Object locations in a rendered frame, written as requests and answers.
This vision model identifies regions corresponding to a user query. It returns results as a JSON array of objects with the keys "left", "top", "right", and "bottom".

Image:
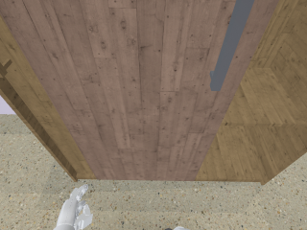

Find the wardrobe door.
[
  {"left": 0, "top": 0, "right": 279, "bottom": 181},
  {"left": 0, "top": 14, "right": 93, "bottom": 173}
]

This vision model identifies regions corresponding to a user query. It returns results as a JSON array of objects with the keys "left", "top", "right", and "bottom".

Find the left robot hand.
[{"left": 56, "top": 184, "right": 93, "bottom": 230}]

